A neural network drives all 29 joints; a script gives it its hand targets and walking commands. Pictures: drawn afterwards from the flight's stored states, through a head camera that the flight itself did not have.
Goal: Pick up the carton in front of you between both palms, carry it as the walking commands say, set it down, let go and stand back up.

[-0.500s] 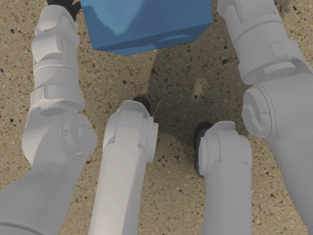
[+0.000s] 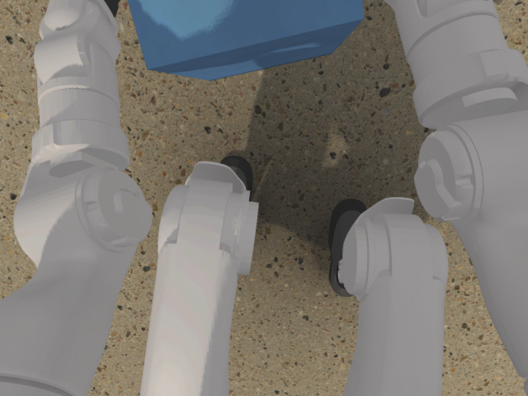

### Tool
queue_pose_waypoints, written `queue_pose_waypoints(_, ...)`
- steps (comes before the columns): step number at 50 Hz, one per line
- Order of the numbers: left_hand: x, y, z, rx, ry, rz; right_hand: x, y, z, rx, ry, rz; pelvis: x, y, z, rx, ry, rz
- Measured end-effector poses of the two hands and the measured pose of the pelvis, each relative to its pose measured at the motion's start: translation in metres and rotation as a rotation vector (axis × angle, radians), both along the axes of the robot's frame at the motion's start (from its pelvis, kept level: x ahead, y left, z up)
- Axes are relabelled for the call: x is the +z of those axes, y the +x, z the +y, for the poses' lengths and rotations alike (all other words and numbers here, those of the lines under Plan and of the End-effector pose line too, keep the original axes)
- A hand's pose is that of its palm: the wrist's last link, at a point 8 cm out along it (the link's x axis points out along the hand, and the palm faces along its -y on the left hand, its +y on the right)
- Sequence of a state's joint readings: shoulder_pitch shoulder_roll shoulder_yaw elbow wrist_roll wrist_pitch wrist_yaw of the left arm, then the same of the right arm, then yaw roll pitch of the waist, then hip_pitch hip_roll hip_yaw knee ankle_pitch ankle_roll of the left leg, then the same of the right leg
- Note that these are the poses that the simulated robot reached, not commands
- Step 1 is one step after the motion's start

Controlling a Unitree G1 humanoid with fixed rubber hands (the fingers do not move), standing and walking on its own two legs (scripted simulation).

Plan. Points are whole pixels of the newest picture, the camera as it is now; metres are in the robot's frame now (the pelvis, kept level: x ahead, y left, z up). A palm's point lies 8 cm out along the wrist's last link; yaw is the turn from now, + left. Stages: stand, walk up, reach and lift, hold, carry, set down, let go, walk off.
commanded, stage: set down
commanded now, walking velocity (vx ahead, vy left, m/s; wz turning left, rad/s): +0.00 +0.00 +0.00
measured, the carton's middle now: out of the picture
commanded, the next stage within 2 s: let go in 1.40 s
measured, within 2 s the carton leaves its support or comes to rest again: neither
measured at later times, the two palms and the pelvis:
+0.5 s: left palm out of the picture +0.49 +0.34 -0.16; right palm out of the picture +0.60 -0.02 -0.16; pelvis +0.00 +0.01 +0.00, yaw +1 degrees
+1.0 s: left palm out of the picture +0.49 +0.34 +0.01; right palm out of the picture +0.62 -0.02 +0.01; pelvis +0.01 +0.01 +0.11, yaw +2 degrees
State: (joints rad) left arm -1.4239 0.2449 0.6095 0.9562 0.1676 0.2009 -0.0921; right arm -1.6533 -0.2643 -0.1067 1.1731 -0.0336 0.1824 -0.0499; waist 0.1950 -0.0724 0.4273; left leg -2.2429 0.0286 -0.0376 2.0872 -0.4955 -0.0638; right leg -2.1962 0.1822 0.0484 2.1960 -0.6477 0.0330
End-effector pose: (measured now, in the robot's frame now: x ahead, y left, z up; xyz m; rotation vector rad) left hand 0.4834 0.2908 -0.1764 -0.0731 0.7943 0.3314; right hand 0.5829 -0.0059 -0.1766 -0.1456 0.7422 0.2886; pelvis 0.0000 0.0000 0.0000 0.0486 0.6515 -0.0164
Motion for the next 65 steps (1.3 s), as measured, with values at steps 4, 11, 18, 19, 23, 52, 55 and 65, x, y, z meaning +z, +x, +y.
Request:
queue_pose_waypoints(4, -0.006, 0.0, 0.0, 0.009, -0.004, 0.004, -0.005, 0.001, 0.0, 0.007, -0.006, -0.009, -0.001, 0.001, 0.0, 0.002, 0.001, -0.004)
queue_pose_waypoints(11, -0.024, -0.008, 0.015, 0.086, 0.044, 0.028, -0.021, 0.004, -0.014, -0.018, -0.047, -0.036, -0.002, 0.003, 0.004, 0.008, -0.003, -0.015)
queue_pose_waypoints(18, -0.015, -0.004, 0.043, 0.126, 0.077, -0.021, -0.019, 0.013, -0.026, -0.038, -0.056, -0.073, -0.007, 0.002, 0.011, 0.022, -0.014, -0.005)
queue_pose_waypoints(19, -0.011, -0.002, 0.045, 0.126, 0.077, -0.033, -0.015, 0.015, -0.024, -0.037, -0.053, -0.084, -0.008, 0.002, 0.012, 0.024, -0.015, -0.005)
queue_pose_waypoints(23, 0.007, 0.006, 0.047, 0.125, 0.066, -0.085, 0.005, 0.02, -0.016, -0.034, -0.048, -0.126, -0.006, 0.0, 0.014, 0.035, -0.021, -0.007)
queue_pose_waypoints(52, 0.195, 0.003, 0.054, 0.137, 0.073, -0.146, 0.194, 0.034, -0.011, -0.064, -0.073, -0.136, 0.116, 0.013, 0.014, 0.08, -0.055, 0.163)
queue_pose_waypoints(55, 0.214, 0.002, 0.057, 0.137, 0.072, -0.146, 0.212, 0.034, -0.011, -0.06, -0.073, -0.135, 0.133, 0.017, 0.014, 0.081, -0.053, 0.173)
queue_pose_waypoints(65, 0.28, 0.001, 0.06, 0.131, 0.065, -0.153, 0.278, 0.036, -0.014, -0.058, -0.072, -0.129, 0.19, 0.029, 0.015, 0.089, -0.056, 0.18)
